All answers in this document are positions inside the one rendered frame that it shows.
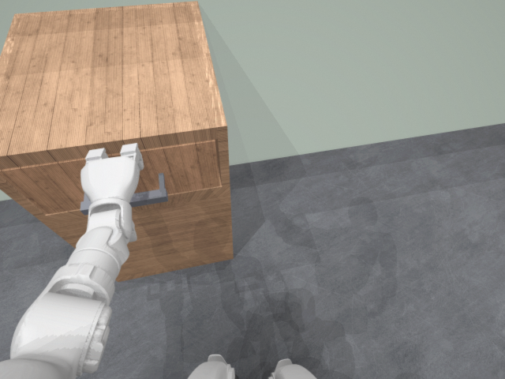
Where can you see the right robot shin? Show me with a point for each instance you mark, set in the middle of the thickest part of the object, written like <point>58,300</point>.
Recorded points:
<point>283,362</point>

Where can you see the drawer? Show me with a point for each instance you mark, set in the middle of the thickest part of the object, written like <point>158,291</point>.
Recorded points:
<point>56,187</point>

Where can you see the robot left forearm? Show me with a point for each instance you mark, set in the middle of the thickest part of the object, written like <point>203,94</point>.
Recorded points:
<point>95,263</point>

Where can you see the left robot shin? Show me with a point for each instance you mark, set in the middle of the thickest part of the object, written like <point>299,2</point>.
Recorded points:
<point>217,358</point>

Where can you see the cabinet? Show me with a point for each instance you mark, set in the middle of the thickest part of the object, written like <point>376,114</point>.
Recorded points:
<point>82,79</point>

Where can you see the handle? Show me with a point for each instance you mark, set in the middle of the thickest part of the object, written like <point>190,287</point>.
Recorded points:
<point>138,199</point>

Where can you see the robot shin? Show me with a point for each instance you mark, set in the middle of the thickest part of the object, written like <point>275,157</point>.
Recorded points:
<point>217,358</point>
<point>283,362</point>

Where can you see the robot left upper arm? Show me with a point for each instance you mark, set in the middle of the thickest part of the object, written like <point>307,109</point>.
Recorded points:
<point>64,337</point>

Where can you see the left robot hand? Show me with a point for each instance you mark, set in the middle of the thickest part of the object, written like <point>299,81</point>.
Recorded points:
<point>116,177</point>

